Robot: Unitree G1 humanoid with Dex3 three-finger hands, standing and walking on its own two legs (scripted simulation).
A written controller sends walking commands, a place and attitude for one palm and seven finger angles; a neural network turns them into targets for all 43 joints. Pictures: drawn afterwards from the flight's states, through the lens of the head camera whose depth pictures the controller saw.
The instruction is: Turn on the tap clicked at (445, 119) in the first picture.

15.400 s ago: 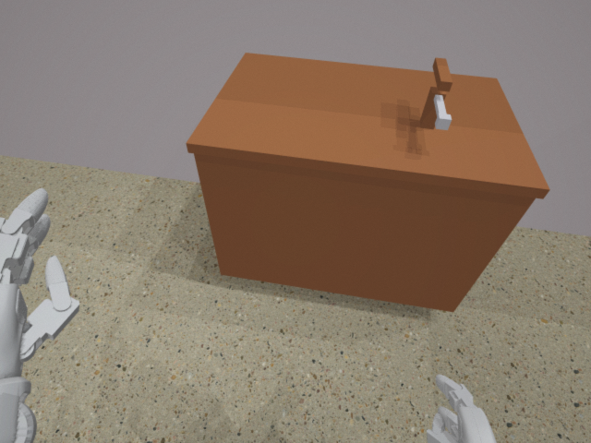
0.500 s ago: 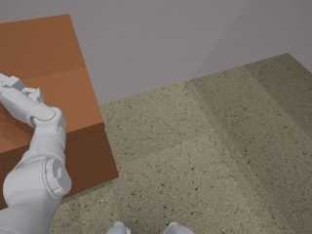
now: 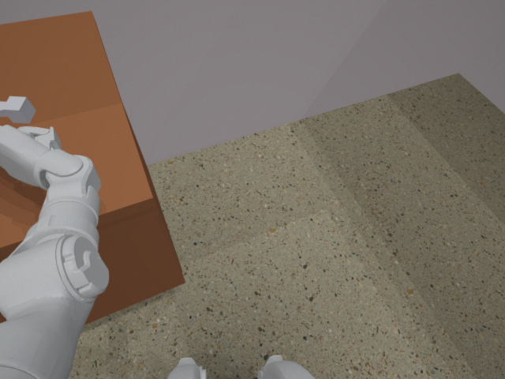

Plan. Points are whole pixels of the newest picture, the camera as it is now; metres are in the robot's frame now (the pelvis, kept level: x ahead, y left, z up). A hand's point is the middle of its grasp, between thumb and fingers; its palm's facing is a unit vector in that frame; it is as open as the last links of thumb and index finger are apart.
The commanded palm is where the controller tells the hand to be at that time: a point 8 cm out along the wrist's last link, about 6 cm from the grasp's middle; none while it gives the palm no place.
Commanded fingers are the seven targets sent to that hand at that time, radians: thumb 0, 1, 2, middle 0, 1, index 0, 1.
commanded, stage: push the lever round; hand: left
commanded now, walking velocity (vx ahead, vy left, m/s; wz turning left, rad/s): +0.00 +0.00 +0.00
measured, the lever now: (19, 110) +0.53 +0.32 +0.09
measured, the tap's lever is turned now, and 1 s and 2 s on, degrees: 66 86 86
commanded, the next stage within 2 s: lift the hand up off the lever in 0.24 s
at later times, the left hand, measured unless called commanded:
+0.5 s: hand (53, 124) +0.52 +0.28 +0.06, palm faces +0.83 -0.54 -0.15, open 8.0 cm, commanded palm +0.47 +0.29 +0.08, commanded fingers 0.00 0.90 0.90 -0.15 -0.15 -0.15 -0.15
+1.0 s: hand (42, 121) +0.51 +0.28 +0.09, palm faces +0.82 -0.55 -0.13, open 7.8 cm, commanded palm +0.46 +0.28 +0.10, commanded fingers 0.00 0.90 0.90 -0.15 -0.15 -0.15 -0.15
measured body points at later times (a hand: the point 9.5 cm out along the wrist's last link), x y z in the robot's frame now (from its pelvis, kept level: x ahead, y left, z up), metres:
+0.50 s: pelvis +0.00 +0.01 +0.00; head +0.12 +0.03 +0.43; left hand +0.48 +0.30 +0.08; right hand -0.04 -0.25 -0.11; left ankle +0.00 +0.12 -0.68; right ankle -0.02 -0.07 -0.68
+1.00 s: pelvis +0.00 +0.02 +0.01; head +0.09 +0.03 +0.45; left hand +0.46 +0.30 +0.10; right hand -0.01 -0.24 -0.11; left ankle +0.00 +0.12 -0.68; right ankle -0.02 -0.07 -0.68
